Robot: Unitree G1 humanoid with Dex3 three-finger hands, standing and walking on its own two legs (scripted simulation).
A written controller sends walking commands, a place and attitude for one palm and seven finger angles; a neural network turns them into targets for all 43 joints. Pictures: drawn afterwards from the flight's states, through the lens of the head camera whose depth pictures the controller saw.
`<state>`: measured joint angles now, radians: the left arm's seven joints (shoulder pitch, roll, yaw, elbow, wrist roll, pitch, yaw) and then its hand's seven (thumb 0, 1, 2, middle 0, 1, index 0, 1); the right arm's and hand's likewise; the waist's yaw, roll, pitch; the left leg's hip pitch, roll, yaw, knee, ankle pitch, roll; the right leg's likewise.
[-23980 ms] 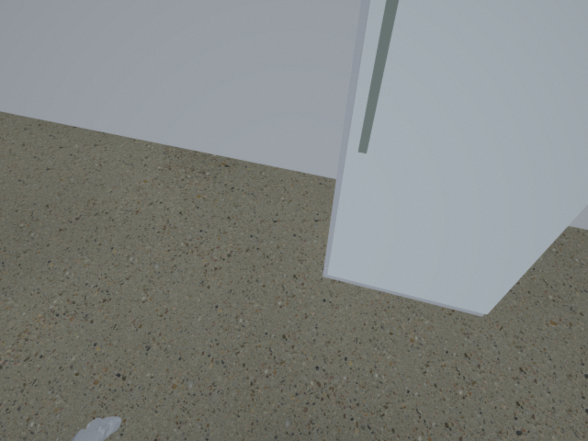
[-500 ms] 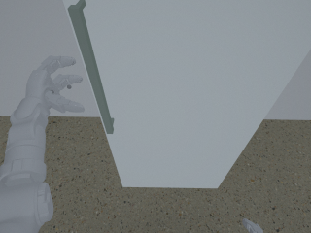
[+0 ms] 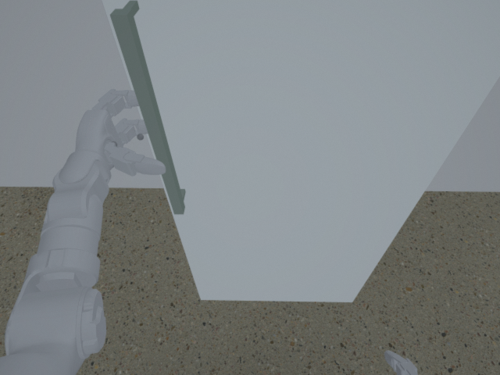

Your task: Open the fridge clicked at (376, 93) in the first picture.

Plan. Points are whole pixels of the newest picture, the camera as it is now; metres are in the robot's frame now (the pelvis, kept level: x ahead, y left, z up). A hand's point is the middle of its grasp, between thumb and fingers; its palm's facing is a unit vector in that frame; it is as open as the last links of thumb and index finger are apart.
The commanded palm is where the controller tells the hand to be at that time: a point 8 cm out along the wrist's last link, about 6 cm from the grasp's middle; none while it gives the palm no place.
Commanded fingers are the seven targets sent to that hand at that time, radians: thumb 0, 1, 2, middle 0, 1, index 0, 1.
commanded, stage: slide the fingers in behind the handle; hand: left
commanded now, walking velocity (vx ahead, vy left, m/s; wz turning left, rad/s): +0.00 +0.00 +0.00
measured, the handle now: (161, 132) +0.47 +0.17 +0.15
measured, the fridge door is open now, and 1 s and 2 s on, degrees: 0 0 0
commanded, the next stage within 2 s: grip the handle and tug to test in 1.86 s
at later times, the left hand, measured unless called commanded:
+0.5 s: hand (136, 143) +0.42 +0.19 +0.17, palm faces +0.02 -1.00 +0.02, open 14.0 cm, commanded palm +0.39 +0.24 +0.18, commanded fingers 0.00 -0.50 0.30 -0.30 -1.20 -0.30 -1.20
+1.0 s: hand (158, 140) +0.41 +0.15 +0.18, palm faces -0.02 -1.00 +0.02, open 14.0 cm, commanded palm +0.38 +0.21 +0.18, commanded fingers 0.00 -0.50 0.30 -0.30 -1.20 -0.30 -1.20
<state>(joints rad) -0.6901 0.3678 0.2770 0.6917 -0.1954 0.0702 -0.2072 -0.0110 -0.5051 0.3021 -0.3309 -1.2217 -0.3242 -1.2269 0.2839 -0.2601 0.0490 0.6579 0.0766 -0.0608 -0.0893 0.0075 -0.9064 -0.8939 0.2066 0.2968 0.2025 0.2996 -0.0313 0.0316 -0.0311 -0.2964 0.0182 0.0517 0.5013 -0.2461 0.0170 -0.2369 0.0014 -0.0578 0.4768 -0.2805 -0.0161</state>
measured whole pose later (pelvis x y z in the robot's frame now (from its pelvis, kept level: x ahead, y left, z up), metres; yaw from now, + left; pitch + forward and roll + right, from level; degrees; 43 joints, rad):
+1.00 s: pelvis +0.00 +0.00 +0.00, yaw +0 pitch +1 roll +0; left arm -0.63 0.27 0.21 0.55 -0.20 0.11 -0.15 -0.01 -0.51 0.30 -0.30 -1.20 -0.30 -1.21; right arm 0.25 -0.25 0.05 0.65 0.07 -0.06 -0.08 0.01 -0.91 -0.89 0.21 0.30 0.20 0.30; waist -0.01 0.04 -0.04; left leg -0.27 0.01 0.05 0.49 -0.24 0.02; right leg -0.21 0.00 -0.05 0.47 -0.28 -0.01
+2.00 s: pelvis +0.00 -0.01 +0.00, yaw +0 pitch +0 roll +0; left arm -0.58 0.25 0.19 0.47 -0.19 0.14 -0.09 -0.01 -0.50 0.30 -0.25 -1.20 -0.24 -1.18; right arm 0.25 -0.25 0.04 0.65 0.07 -0.03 -0.07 0.01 -0.91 -0.89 0.21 0.30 0.20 0.30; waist -0.01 0.04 -0.04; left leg -0.23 0.02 0.06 0.46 -0.23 0.01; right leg -0.18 0.01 -0.05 0.44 -0.27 -0.02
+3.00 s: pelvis +0.01 +0.00 +0.00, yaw -1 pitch +0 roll +0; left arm -0.55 0.25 0.21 0.42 -0.18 0.18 -0.08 0.01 0.74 0.82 -0.34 -1.36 -0.34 -1.34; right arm 0.25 -0.25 0.03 0.64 0.06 -0.01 -0.07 0.01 -0.91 -0.89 0.21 0.30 0.20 0.30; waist -0.02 0.03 -0.04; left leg -0.22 0.02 0.06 0.45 -0.24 0.01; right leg -0.16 0.01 -0.04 0.42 -0.27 -0.02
